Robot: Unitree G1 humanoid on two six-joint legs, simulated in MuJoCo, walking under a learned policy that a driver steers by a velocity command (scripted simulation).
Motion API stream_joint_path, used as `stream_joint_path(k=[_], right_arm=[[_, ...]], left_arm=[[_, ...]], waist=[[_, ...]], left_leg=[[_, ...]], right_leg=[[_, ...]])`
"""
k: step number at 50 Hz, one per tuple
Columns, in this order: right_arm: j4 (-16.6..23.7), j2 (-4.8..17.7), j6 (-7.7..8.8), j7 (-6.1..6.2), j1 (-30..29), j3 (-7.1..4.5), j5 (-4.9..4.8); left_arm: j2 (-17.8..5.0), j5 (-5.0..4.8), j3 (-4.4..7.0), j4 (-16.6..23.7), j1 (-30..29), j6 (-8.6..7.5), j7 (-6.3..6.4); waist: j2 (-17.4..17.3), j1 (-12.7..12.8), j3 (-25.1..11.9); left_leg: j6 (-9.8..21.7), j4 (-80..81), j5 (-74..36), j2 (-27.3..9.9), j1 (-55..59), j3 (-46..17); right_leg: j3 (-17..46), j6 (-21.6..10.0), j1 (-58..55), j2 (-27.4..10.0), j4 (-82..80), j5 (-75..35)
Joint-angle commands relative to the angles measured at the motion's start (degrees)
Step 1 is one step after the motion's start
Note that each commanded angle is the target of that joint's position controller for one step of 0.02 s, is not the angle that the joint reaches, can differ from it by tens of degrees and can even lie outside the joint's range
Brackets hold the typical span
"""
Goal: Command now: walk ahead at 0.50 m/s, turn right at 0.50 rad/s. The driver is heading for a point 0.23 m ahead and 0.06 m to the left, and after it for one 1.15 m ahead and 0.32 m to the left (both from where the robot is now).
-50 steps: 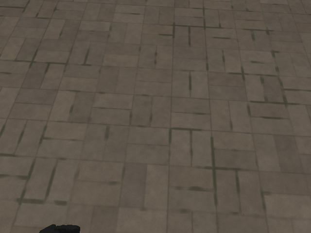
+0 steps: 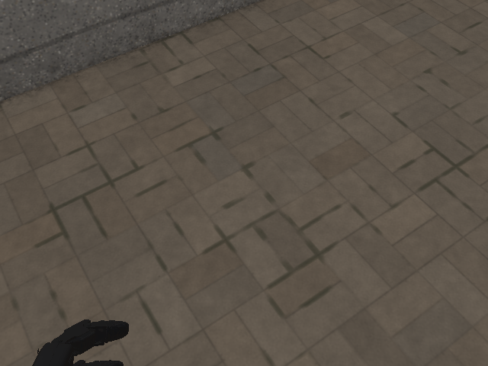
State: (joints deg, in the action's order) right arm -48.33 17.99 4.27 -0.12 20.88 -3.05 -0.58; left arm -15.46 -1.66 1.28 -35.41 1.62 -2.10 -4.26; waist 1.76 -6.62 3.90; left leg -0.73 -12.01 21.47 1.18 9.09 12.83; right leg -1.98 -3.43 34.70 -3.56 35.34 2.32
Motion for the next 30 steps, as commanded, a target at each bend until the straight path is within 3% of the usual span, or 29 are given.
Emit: stream_joint_path(k=[1,2,3,4,5,6,7,8,10,12,14,19,22,25,28,29,30], right_arm=[[3.71,12.28,-0.75,1.09,-1.77,-3.06,-0.94],[3.73,11.38,-0.70,1.21,-2.48,-2.48,-1.16],[4.95,5.91,-0.07,0.90,0.28,-0.45,1.21],[5.50,2.35,1.14,-0.16,6.13,1.21,0.81],[5.28,8.82,2.00,-0.72,-0.31,-0.50,-1.39],[7.31,8.60,2.24,-0.82,-5.66,-0.55,-3.04],[6.95,7.00,1.99,-0.42,-6.57,-0.29,-2.57],[6.35,6.90,1.27,-0.17,-5.87,-0.59,-1.59],[4.36,5.00,-0.75,-0.03,-1.35,-0.61,-1.19],[4.06,3.82,-1.91,0.24,-1.63,-0.64,-1.13],[4.85,3.50,-2.05,0.46,-4.52,-0.81,-0.92],[6.32,2.02,-0.90,-0.83,-11.29,-0.49,-0.62],[8.49,0.55,-0.68,-2.00,-16.45,0.22,-0.66],[11.27,0.48,-0.63,-3.31,-20.08,0.35,-0.56],[12.36,2.61,-1.12,-3.92,-16.44,-0.82,-0.57],[11.72,4.59,-1.33,-3.82,-11.40,-1.93,-0.60],[9.88,7.59,-1.42,-3.16,-2.72,-3.67,-0.66]], left_arm=[[-9.45,0.59,3.92,4.02,6.31,0.32,0.37],[-11.73,0.73,5.51,1.66,16.02,0.75,1.57],[-16.12,0.82,6.36,-0.29,23.52,1.34,3.15],[-16.54,1.00,5.57,1.09,20.84,0.73,3.19],[-11.88,1.38,4.55,1.25,20.42,0.23,2.88],[-10.79,1.75,4.04,0.43,18.24,-0.41,2.77],[-9.71,1.82,3.68,-0.50,14.90,-1.10,2.46],[-7.44,1.96,3.18,-0.41,12.14,-1.67,2.28],[-6.28,2.29,3.08,-0.96,10.30,-2.78,2.12],[-6.73,2.55,3.40,-2.26,10.05,-3.74,2.19],[-7.02,3.16,3.59,-3.59,10.96,-4.05,2.78],[-8.03,2.99,3.80,-5.53,12.42,-3.97,4.05],[-9.18,2.33,4.38,-7.30,15.64,-3.13,4.35],[-10.04,1.69,4.84,-8.45,17.14,-1.57,4.76],[-11.99,1.12,5.36,-8.20,15.77,-0.30,5.69],[-12.66,1.09,5.53,-8.07,15.37,0.02,6.01],[-12.53,0.79,5.35,-7.74,14.10,0.09,6.28]], waist=[[-7.37,9.27,-7.48],[-5.37,15.08,-11.87],[6.05,14.95,-18.83],[13.37,10.30,-28.52],[2.54,14.18,-26.08],[1.01,13.43,-16.12],[-3.04,10.28,-10.30],[-1.20,8.23,-7.90],[1.82,5.53,-6.50],[1.11,5.00,-4.51],[0.76,5.74,-2.38],[0.79,8.44,-0.42],[-0.34,11.00,1.37],[-0.05,11.75,2.31],[3.38,8.01,-2.52],[3.96,4.86,-5.93],[2.70,-0.30,-10.43]], left_leg=[[6.47,-17.12,-69.85,-16.09,-2.61,-2.98],[4.94,-28.77,-64.06,-14.55,-10.56,-2.32],[3.32,-46.95,-24.52,-9.81,-26.68,-2.10],[0.97,-65.53,13.02,-0.29,-45.24,-10.13],[1.59,-68.35,10.50,-3.51,-48.72,-17.89],[1.92,-66.41,6.41,-5.39,-50.53,-16.76],[1.63,-61.14,2.07,-7.98,-48.82,-16.25],[1.13,-57.58,-0.52,-9.41,-46.19,-16.63],[-0.11,-55.76,-4.29,-10.26,-40.42,-17.41],[-1.15,-53.84,-8.17,-10.09,-41.80,-18.16],[-1.86,-49.72,-13.91,-9.79,-45.94,-19.54],[-0.89,-34.21,-28.11,-8.18,-47.58,-17.10],[0.32,-28.13,-27.58,-7.66,-50.04,-14.76],[2.24,-24.65,-21.40,-6.45,-52.96,-11.97],[5.79,-24.19,-12.45,-1.39,-43.83,-7.07],[7.42,-24.14,-10.98,0.74,-36.65,-6.19],[9.74,-20.02,-14.26,2.66,-23.53,-6.95]], right_leg=[[-3.17,-4.04,-15.14,5.80,-0.55,5.95],[-0.51,-6.41,-30.48,5.83,-5.22,1.71],[15.53,-9.27,-49.78,-6.87,-2.93,-5.98],[44.80,-20.09,-62.69,-20.16,-11.01,2.91],[40.71,-17.00,-57.17,-19.20,-14.67,6.87],[30.47,-14.52,-47.74,-16.77,-16.15,4.93],[23.53,-12.40,-38.39,-13.91,-17.83,0.39],[18.38,-11.27,-32.71,-11.51,-19.28,-2.65],[13.09,-10.81,-25.55,-10.04,-23.89,-3.11],[8.67,-10.61,-23.11,-9.78,-26.61,-5.17],[4.78,-9.47,-23.90,-8.99,-27.99,-6.10],[-3.26,-6.08,-28.73,-7.48,-29.06,-8.46],[-5.11,-5.92,-34.90,-9.82,-28.21,-10.51],[-6.30,-5.50,-41.71,-11.94,-24.28,-17.35],[-8.52,-3.51,-43.86,-12.22,-13.60,-43.44],[-9.12,-2.67,-42.66,-11.72,-5.99,-49.29],[-10.35,-0.85,-37.22,-9.67,5.82,-46.30]])
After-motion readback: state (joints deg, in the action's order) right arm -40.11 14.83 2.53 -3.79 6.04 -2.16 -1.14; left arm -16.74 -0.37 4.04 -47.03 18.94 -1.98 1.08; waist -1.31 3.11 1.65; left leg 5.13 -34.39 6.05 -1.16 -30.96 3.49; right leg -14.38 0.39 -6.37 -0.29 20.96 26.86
